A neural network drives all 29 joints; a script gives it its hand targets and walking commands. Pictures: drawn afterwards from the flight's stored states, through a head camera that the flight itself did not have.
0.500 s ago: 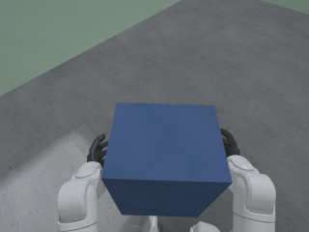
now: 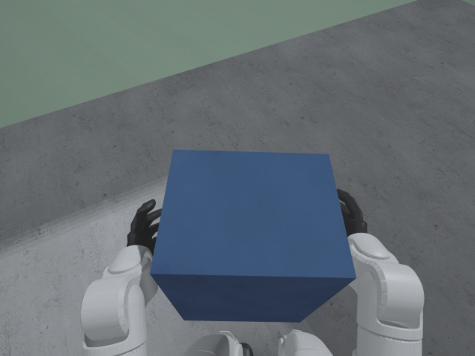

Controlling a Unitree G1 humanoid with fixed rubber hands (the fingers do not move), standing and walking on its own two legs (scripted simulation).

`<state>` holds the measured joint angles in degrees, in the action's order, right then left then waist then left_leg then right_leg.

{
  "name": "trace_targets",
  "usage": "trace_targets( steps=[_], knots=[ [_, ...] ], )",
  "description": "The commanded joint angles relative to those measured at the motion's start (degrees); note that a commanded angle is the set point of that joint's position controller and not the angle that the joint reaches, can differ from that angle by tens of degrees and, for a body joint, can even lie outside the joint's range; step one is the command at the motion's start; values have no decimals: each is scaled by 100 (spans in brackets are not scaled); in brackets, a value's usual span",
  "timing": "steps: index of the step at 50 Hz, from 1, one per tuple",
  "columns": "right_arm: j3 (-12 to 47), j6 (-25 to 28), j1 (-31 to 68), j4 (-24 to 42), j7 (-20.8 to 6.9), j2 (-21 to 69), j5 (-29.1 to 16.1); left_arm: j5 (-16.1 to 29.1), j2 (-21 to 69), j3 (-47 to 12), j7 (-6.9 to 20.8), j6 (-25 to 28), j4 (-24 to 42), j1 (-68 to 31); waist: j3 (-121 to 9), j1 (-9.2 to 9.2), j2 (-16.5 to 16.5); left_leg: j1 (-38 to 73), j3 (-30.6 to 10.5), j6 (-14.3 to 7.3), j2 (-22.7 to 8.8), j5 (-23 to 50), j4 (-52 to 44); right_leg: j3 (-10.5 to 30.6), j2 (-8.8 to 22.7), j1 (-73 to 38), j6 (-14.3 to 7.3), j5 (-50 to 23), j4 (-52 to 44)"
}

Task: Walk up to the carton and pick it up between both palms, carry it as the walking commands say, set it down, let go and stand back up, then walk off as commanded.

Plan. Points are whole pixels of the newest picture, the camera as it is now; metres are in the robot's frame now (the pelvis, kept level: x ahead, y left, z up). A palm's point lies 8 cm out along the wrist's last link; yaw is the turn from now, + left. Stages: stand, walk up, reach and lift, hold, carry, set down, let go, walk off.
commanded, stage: carry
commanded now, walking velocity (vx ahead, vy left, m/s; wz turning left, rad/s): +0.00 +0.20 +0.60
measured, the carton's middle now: (246, 249) +0.27 +0.01 +0.02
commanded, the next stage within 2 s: none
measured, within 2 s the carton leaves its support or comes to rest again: neither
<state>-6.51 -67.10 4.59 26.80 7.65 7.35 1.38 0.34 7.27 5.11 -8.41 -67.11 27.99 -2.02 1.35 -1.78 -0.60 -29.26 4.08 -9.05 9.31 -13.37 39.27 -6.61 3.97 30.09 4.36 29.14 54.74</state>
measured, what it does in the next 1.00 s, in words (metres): steps to the left, turning left: right foot, then left foot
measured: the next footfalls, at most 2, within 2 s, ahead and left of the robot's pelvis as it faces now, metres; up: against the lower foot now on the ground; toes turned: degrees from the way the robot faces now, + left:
right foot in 0.04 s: +0.06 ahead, -0.09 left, +0.00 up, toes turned -7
left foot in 0.30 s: -0.03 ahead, +0.28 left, +0.00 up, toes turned +19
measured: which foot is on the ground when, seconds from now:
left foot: down 0.00-0.04, up 0.06-0.28, down 0.30-0.62, up 0.64-0.84, down 0.86-1.00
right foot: up 0.00-0.02, down 0.04-0.32, up 0.34-0.58, down 0.60-0.88, up 0.90-1.00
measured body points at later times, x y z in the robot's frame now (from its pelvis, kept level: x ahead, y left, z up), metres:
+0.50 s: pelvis -0.09 +0.17 +0.00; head -0.08 +0.19 +0.45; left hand +0.09 +0.41 +0.06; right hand +0.21 +0.12 +0.08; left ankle -0.07 +0.27 -0.71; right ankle -0.03 +0.05 -0.68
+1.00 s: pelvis -0.24 +0.31 +0.00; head -0.25 +0.33 +0.45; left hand -0.13 +0.59 +0.06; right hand +0.06 +0.34 +0.08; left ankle -0.25 +0.41 -0.71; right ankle -0.13 +0.16 -0.66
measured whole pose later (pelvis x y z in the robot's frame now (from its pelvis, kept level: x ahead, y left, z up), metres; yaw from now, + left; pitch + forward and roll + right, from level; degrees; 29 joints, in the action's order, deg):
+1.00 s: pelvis -0.24 +0.31 +0.00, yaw +35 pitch +1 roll -1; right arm -4.7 -67.6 4.3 23.4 8.0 7.3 1.4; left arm -1.1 7.3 6.6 -7.7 -70.0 28.2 -1.2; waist -1.3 0.4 1.9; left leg -27.7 2.7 -2.9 -0.3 -19.7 45.9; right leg -5.3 12.0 31.6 6.9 35.3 61.6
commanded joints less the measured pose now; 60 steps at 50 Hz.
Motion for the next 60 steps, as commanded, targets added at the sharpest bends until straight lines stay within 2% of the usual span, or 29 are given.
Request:
trace_targets(
  steps=[1,2,3,6,8,11,12,14,15,19,24,28,29,30,31,32,34,37,40,42,43,44,47,49,54,56,58,59,60],
  knots=[
    [4261,206,2326,1710,-751,5194,-1803,1995,5277,-3966,950,379,1730,-2891,-3613,50,2648,-245,-369,1368,-752,-1029,1701,2776,3006,-3539,-1240,-1044,-4034],
    [4304,202,2690,1678,-768,5109,-1751,1875,5258,-3913,962,409,1450,-2528,-3054,53,2835,-1076,-708,1162,-996,-1755,3039,3022,3523,-3218,-1758,-3047,-3503],
    [4391,256,2909,1939,-794,5065,-1899,1882,5232,-3864,979,485,1731,-2797,-2941,91,2045,-623,-1331,983,-1331,-1531,3372,2232,3050,-2636,-1784,-3802,-2957],
    [4403,199,2846,1737,-773,4917,-1961,1783,5214,-3810,901,454,1415,-2627,-2440,165,1459,-766,-752,940,-1375,-1106,1997,786,2305,-2754,-1046,-3870,-2805],
    [4410,41,2436,1539,-694,4659,-1916,1479,4689,-3406,834,277,876,-1794,-2589,184,2112,-64,-148,875,-1211,-1200,1171,211,2255,-2546,-739,-4482,-2493],
    [4348,-87,2249,1201,-803,4710,-1978,1333,4439,-3462,693,264,1264,-1848,-2491,81,1859,457,858,998,-635,-1558,190,-166,2096,-2468,-682,-4846,-2240],
    [4073,-91,2075,883,-818,4763,-1864,1365,4552,-3612,615,217,1368,-2185,-2485,213,1407,1042,786,980,-723,-1249,-798,-438,1899,-2406,-460,-5147,-1688],
    [4059,-208,1979,673,-858,4686,-1886,1140,4287,-3394,585,29,1100,-1956,-2535,312,-229,2351,-1084,441,-1789,1833,-1550,-639,1175,-749,150,-1572,-240],
    [3812,-262,1670,165,-851,4524,-1690,1124,4209,-3488,573,-19,1113,-2180,-2337,198,-2654,2963,-2737,-59,-2876,5548,-1060,-591,444,1053,477,1416,772],
    [3847,-19,2074,538,-848,4956,-1638,1519,4652,-3997,793,91,1233,-2742,-2036,245,-1455,2528,-1323,52,-1971,5934,-269,-131,193,700,129,406,315],
    [3763,151,1899,737,-795,5197,-1452,1989,5136,-4382,881,189,1664,-3284,-2625,277,-1250,2149,-2064,-429,-2372,2670,-940,83,287,165,-1,-26,120],
    [3820,193,1767,859,-693,5029,-1411,2063,5044,-4348,954,211,1630,-3032,-2980,131,-980,1384,-2092,68,-2081,2079,-1138,366,187,-1552,-296,-297,-1894],
    [4032,150,2296,1183,-658,4972,-1484,1958,5015,-4051,1002,163,1381,-2827,-2716,-36,-58,4,-1572,406,-1624,1151,-750,693,673,-2903,-384,-901,-3173],
    [4063,42,2042,1040,-602,4945,-1450,1839,4791,-3717,975,143,1007,-2412,-2693,22,2703,-1091,-374,879,-673,-1273,1318,3032,3005,-3503,-1022,-2014,-4045],
    [4129,91,2602,1538,-669,4724,-1543,1800,5007,-3865,969,223,1116,-2510,-2568,32,2478,-1125,-563,1087,-1025,-1923,3004,3312,3711,-2863,-1863,-3195,-3567],
    [4449,196,3366,2057,-806,4803,-1939,1676,5123,-3779,984,334,1221,-2416,-2408,-47,2318,-576,-1064,1122,-1324,-1771,4131,2851,3627,-1721,-2060,-2402,-3535],
    [4503,204,3732,1821,-827,5133,-2108,1689,5337,-3601,962,402,1198,-2866,-1982,114,1661,-495,-766,964,-1320,-1178,3002,1234,2451,-1678,-1241,-2176,-3380],
    [4331,165,2774,1729,-750,4817,-1967,1601,4872,-3633,867,331,1313,-2252,-2445,176,1239,-105,120,942,-920,-1369,1349,421,2167,-2210,-692,-3865,-2755],
    [4129,-110,2029,883,-786,4709,-1900,1395,4436,-3542,667,166,1448,-2324,-2704,190,1576,1111,226,824,-902,-1206,-400,-128,1933,-1988,-339,-3141,-1961],
    [4159,-231,1753,416,-859,4737,-1911,1064,4198,-3321,589,92,1198,-1803,-2513,235,231,1776,-642,689,-1346,85,-1269,-238,1478,-1086,-64,-2211,-1030],
    [3975,-227,1660,318,-867,4656,-1772,1160,4278,-3477,606,33,1248,-2039,-2475,175,-1619,2507,-2312,142,-2563,2551,-1422,-447,805,367,239,684,91],
    [3975,-252,1691,281,-861,4463,-1728,1018,4255,-3329,623,-42,748,-1824,-2190,107,-2321,2529,-3133,-235,-3059,4819,-1185,-247,418,1177,381,1660,925],
    [3849,-86,2285,550,-879,5066,-1646,1511,4921,-3931,804,2,1139,-3006,-1890,206,-1318,1788,-1574,-91,-1977,4070,-682,-130,246,659,176,707,1153],
    [3770,27,2244,573,-889,5065,-1632,1724,5075,-4075,848,84,1189,-3223,-2127,189,-1718,1882,-1648,-144,-1957,2659,-731,174,397,702,74,99,967],
    [3986,295,2453,1370,-779,5177,-1576,2020,5381,-4190,977,254,1450,-3203,-2908,216,-757,2017,-2352,-175,-2160,2107,-1363,257,164,-236,-33,174,-76],
    [3923,329,2137,1206,-732,5113,-1528,2111,5210,-4229,1003,290,1547,-3094,-3104,187,-1035,1404,-2366,-105,-2263,961,-1724,273,112,-1081,-238,113,-1016],
    [4146,297,2063,1277,-688,5153,-1522,2066,5169,-4048,1058,306,1537,-2819,-3341,-63,12,93,-1625,518,-1427,840,-869,1029,752,-3202,-533,-371,-3506],
    [4194,156,1897,1232,-635,4915,-1442,2021,4942,-3775,1066,304,1317,-2616,-3235,49,3029,-697,-471,987,-746,-1097,1367,2927,2917,-3432,-1041,-807,-4088],
    [4268,143,2531,1397,-683,4973,-1607,1900,5122,-3720,1046,352,1245,-2567,-2831,32,3182,-1312,-369,1182,-963,-1602,2892,2837,3506,-3010,-1883,-2413,-3558]
  ],
)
